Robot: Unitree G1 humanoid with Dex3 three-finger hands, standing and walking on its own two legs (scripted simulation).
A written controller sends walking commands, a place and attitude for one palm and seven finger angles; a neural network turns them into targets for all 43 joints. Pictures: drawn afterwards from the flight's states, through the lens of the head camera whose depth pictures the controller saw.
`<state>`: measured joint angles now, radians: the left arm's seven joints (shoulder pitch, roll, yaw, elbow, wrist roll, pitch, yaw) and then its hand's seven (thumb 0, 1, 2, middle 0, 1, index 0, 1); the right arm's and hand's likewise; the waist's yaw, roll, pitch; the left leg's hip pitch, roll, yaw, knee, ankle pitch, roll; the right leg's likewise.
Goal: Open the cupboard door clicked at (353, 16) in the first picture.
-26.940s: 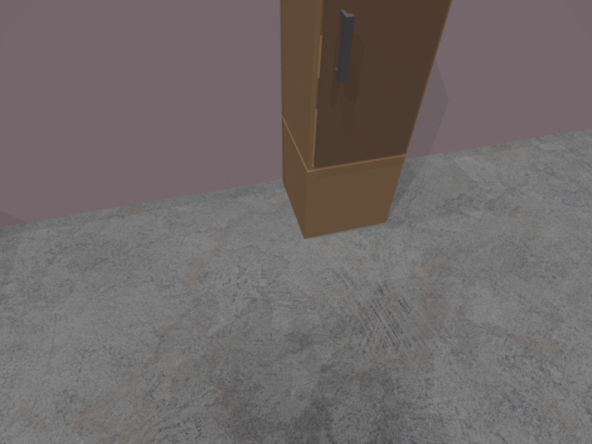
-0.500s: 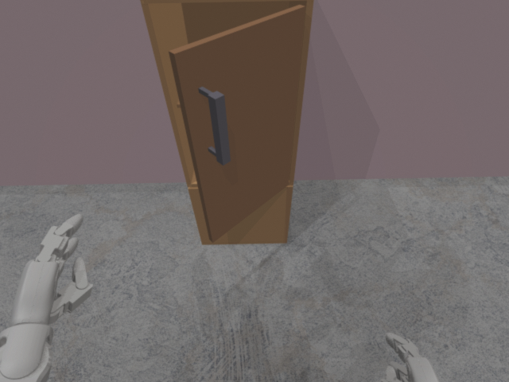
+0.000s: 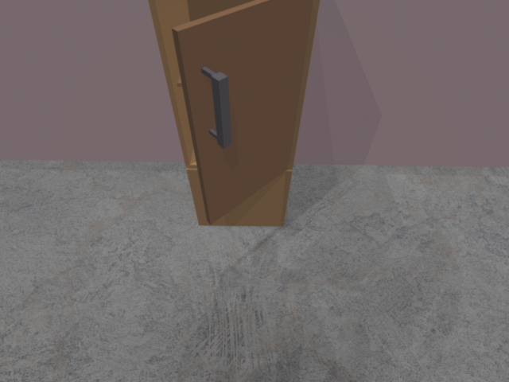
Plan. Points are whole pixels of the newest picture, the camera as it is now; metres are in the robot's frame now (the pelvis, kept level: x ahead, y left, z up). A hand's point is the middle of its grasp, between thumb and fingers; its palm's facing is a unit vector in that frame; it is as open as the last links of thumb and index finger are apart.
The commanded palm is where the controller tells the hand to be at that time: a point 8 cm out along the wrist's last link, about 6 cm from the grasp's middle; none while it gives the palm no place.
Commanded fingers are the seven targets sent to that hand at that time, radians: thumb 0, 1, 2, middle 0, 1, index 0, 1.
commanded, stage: let the arm hang, fingers relaxed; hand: left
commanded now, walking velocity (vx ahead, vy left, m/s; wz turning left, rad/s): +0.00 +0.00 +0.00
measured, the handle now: (216, 109) +0.61 +0.13 +0.08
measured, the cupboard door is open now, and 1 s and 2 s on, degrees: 43 43 43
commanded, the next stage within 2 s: look to check the result in 0.52 s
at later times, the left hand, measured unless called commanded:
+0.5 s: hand out of the picture +0.11 +0.19 -0.16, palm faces -0.03 -0.96 -0.27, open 7.4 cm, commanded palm none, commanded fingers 0.00 0.90 0.90 -0.20 -0.30 -0.20 -0.30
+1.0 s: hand out of the picture +0.07 +0.20 -0.16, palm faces -0.03 -0.95 -0.30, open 7.4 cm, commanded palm none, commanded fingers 0.00 0.90 0.90 -0.20 -0.30 -0.20 -0.30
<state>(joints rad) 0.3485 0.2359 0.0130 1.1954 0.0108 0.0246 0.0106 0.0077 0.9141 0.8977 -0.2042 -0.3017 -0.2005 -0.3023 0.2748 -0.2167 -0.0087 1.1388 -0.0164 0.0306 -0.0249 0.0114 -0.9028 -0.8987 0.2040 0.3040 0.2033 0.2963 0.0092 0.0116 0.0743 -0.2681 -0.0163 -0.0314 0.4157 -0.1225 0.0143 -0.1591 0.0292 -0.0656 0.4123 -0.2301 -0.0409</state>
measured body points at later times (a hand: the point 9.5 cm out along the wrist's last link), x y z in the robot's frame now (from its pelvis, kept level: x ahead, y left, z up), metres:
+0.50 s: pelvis +0.02 -0.01 +0.00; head +0.02 -0.02 +0.45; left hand +0.11 +0.24 -0.14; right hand +0.07 -0.28 -0.15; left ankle +0.06 +0.11 -0.74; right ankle +0.00 -0.09 -0.74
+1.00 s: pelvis +0.04 -0.02 +0.01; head +0.06 -0.03 +0.46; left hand +0.08 +0.25 -0.14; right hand +0.08 -0.29 -0.15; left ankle +0.06 +0.11 -0.74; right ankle +0.00 -0.09 -0.74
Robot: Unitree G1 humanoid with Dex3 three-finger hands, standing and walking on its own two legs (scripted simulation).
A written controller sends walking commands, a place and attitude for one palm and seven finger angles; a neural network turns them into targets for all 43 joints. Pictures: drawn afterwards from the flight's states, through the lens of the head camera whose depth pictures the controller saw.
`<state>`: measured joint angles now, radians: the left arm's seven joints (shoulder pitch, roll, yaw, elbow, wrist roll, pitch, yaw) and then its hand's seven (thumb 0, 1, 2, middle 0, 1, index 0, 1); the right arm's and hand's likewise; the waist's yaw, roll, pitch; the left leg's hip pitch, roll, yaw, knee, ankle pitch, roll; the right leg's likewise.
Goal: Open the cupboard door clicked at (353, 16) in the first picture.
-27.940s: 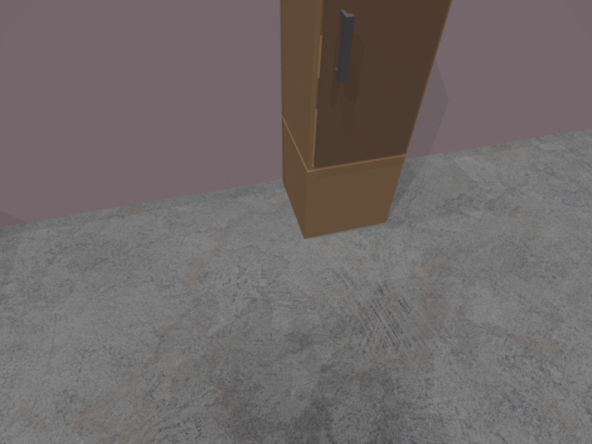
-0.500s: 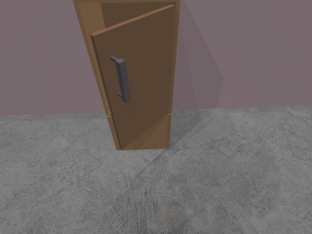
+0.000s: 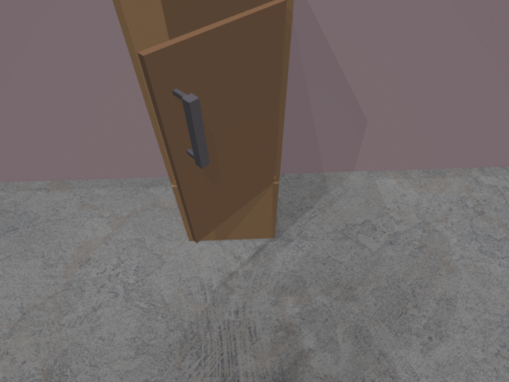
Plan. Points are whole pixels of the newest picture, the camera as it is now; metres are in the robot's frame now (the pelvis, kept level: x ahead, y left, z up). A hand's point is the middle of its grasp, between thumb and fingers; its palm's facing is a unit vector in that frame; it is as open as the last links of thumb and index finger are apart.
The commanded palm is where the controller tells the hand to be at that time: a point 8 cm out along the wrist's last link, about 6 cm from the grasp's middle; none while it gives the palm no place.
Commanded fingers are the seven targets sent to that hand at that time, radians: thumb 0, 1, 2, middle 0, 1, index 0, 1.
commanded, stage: look to check the result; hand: left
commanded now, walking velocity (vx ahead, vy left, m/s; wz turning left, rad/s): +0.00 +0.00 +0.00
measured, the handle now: (190, 129) +0.56 +0.17 +0.08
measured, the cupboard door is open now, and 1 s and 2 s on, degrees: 43 43 43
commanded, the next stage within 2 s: walk to a spot facing it in 0.08 s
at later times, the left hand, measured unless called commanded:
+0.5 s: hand out of the picture +0.04 +0.20 -0.18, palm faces -0.07 -0.97 -0.23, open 7.4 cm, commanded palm none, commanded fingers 0.00 0.90 0.90 -0.20 -0.30 -0.20 -0.30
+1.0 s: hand out of the picture +0.08 +0.16 -0.17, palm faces -0.33 -0.91 -0.27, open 7.4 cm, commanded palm none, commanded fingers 0.00 0.90 0.90 -0.20 -0.30 -0.20 -0.30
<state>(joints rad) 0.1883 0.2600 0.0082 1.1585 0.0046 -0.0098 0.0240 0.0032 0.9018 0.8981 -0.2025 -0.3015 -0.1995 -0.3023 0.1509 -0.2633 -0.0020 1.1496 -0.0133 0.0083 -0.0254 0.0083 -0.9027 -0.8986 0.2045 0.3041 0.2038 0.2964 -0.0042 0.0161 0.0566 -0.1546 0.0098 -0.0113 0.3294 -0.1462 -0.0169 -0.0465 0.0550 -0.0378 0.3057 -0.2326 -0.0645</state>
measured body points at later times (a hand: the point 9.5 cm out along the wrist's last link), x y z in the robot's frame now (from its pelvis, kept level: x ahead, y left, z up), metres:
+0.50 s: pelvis +0.00 +0.00 -0.01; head +0.02 +0.00 +0.44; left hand +0.05 +0.25 -0.16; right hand +0.01 -0.25 -0.17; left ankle +0.02 +0.13 -0.75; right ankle -0.04 -0.07 -0.75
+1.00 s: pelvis -0.03 -0.02 +0.00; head +0.02 -0.04 +0.44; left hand +0.10 +0.21 -0.15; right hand -0.02 -0.30 -0.15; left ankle +0.01 +0.14 -0.70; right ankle -0.05 -0.10 -0.75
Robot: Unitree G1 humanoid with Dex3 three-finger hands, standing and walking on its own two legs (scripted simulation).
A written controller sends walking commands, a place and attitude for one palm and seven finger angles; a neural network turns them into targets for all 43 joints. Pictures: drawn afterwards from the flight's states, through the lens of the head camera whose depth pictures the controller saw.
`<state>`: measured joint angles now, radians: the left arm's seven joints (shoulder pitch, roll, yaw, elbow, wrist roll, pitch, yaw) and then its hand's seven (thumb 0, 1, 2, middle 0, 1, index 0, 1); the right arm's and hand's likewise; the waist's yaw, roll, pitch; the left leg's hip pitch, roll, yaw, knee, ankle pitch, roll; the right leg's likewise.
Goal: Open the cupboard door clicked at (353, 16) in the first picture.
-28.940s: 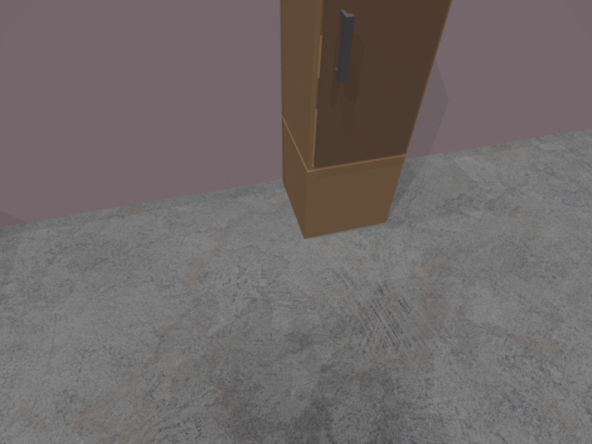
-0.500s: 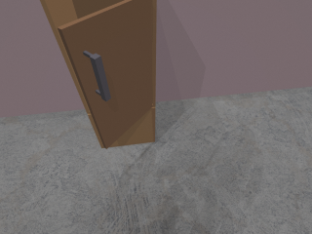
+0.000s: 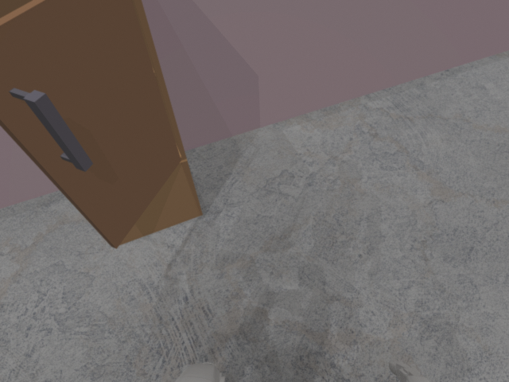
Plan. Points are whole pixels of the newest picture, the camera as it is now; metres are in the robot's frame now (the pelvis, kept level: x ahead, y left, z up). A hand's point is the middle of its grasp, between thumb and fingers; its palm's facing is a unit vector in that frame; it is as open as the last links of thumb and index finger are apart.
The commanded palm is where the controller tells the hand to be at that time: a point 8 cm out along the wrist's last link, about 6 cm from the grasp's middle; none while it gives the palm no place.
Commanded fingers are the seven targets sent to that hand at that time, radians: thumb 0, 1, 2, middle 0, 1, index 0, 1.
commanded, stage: walk to a spot facing it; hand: left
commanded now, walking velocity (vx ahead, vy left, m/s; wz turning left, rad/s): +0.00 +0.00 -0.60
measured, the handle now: (53, 132) +0.47 +0.40 +0.08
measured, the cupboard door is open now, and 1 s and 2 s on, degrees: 43 43 43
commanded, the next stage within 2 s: turn to face it in 1.94 s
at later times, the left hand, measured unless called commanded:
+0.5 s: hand (171, 374) +0.14 +0.17 -0.17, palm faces -0.27 -0.92 -0.29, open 7.4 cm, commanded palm none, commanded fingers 0.00 0.90 0.90 -0.20 -0.30 -0.20 -0.30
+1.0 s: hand (271, 298) +0.29 +0.00 -0.17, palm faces -0.61 -0.76 -0.24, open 7.4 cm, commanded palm none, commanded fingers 0.00 0.90 0.90 -0.20 -0.30 -0.20 -0.30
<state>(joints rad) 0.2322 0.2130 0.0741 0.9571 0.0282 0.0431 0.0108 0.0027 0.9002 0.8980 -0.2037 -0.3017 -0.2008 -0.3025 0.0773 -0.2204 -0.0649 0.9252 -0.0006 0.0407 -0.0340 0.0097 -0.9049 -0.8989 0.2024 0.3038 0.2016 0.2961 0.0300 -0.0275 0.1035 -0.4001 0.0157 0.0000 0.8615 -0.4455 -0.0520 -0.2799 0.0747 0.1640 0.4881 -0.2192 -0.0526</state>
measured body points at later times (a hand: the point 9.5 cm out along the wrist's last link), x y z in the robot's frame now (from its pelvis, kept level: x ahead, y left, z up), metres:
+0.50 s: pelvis +0.00 -0.02 -0.01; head +0.06 -0.04 +0.43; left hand +0.15 +0.22 -0.15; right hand -0.02 -0.30 -0.16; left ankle +0.01 +0.14 -0.68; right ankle -0.01 -0.12 -0.74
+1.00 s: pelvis +0.06 -0.09 -0.02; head +0.08 -0.12 +0.42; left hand +0.32 +0.04 -0.15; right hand -0.14 -0.26 -0.17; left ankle +0.07 +0.10 -0.72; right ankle +0.03 -0.20 -0.75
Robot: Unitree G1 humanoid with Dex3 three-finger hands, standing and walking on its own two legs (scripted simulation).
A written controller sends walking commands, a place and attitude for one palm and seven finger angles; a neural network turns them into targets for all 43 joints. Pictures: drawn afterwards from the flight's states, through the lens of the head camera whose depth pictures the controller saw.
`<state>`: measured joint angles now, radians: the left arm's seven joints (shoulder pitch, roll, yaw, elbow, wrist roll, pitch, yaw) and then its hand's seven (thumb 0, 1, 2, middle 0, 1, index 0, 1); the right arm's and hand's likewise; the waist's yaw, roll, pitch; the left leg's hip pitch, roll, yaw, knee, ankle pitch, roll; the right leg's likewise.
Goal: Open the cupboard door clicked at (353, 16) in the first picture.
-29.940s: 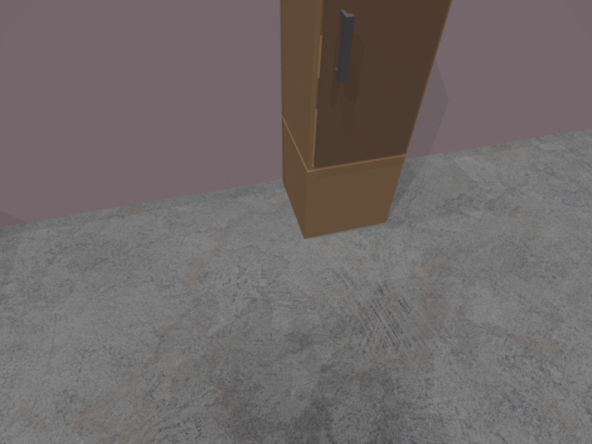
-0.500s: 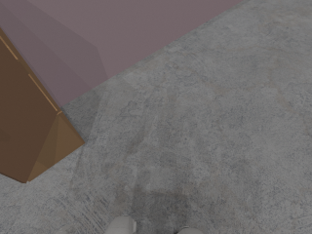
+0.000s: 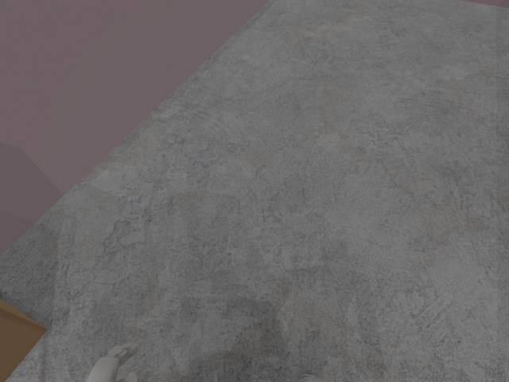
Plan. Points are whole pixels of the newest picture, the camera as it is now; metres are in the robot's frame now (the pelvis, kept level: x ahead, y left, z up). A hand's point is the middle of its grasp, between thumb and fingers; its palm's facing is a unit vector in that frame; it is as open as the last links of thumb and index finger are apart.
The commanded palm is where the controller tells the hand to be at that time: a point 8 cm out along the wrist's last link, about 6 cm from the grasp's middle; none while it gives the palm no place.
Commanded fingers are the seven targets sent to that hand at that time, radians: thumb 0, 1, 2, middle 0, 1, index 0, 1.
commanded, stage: walk to a spot facing it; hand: left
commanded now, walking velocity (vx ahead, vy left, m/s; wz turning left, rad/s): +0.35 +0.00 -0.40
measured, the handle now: out of the picture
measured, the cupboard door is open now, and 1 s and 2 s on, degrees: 43 43 43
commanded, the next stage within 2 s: turn to face it in 0.94 s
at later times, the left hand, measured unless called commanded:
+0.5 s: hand (174, 300) +0.28 +0.17 -0.15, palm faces -0.18 -0.97 -0.17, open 7.4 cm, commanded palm none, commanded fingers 0.00 0.90 0.90 -0.20 -0.30 -0.20 -0.30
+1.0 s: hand (231, 222) +0.47 +0.07 -0.16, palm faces -0.23 -0.96 -0.16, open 7.3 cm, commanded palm none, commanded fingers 0.00 0.90 0.90 -0.20 -0.30 -0.20 -0.30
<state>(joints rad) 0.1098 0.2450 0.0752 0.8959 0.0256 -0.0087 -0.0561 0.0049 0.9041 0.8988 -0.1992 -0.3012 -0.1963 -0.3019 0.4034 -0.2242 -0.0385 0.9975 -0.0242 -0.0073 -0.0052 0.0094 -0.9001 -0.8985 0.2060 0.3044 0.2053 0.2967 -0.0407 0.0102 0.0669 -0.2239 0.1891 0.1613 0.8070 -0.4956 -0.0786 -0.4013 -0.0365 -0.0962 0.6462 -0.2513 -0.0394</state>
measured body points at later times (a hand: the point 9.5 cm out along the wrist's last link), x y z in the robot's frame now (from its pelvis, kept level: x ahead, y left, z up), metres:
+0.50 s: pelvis +0.20 -0.01 +0.02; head +0.24 +0.00 +0.47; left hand +0.29 +0.22 -0.14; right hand +0.19 -0.25 -0.12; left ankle +0.21 +0.12 -0.72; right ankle +0.16 -0.13 -0.65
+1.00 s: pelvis +0.43 -0.11 +0.01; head +0.47 -0.10 +0.46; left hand +0.49 +0.12 -0.15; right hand +0.43 -0.35 -0.13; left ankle +0.56 -0.01 -0.71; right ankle +0.32 -0.18 -0.72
